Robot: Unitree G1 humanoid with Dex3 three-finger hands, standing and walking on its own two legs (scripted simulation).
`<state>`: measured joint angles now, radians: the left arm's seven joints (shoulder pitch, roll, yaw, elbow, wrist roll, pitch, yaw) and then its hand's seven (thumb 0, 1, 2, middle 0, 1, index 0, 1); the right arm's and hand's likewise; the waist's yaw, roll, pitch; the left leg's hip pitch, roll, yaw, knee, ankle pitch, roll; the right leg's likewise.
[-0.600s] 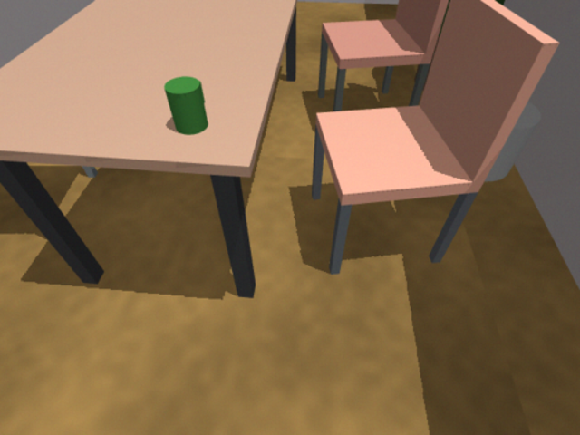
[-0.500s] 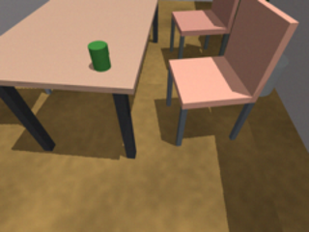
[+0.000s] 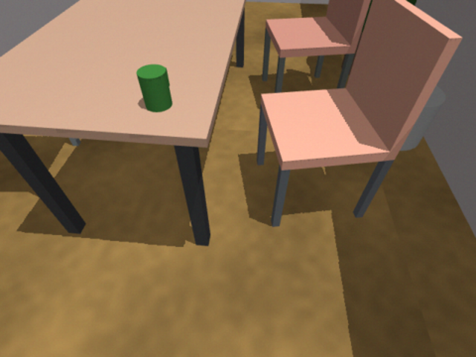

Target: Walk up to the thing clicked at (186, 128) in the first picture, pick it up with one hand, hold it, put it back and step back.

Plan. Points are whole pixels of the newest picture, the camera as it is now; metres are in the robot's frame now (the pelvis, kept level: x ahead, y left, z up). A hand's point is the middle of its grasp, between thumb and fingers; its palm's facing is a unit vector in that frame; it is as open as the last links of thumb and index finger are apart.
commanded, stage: stand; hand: left
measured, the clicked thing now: (158, 85) +0.82 +0.23 +0.02
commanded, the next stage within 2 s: walk up in 0.52 s
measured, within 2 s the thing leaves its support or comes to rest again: neither
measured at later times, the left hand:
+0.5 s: hand out of the picture +0.07 +0.25 -0.16, palm faces -0.02 -0.94 -0.34, open 7.4 cm
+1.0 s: hand out of the picture +0.15 +0.39 -0.17, palm faces -0.06 -0.93 -0.37, open 7.4 cm
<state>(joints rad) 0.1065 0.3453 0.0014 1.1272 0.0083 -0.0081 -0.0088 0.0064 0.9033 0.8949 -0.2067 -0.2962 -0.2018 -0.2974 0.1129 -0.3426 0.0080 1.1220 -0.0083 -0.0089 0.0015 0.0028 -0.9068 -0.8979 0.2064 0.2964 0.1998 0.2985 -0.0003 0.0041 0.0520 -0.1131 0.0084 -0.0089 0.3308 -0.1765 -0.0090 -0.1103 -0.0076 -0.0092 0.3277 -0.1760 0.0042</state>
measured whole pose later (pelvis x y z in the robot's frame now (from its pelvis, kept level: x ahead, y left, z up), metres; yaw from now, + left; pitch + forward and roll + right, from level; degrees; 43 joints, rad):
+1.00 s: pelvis +0.11 +0.10 -0.02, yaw -1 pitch -4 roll -1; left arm 0.30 0.45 0.06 0.98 0.01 -0.02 -0.03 0.01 0.91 0.90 -0.20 -0.30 -0.20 -0.30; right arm 0.29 -0.37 -0.08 0.92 -0.03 -0.03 0.06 0.00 -0.91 -0.90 0.21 0.30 0.20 0.30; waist -0.02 -0.04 0.08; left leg -0.24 0.04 0.05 0.57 -0.28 0.02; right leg -0.38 0.01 0.07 1.09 -0.41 -0.05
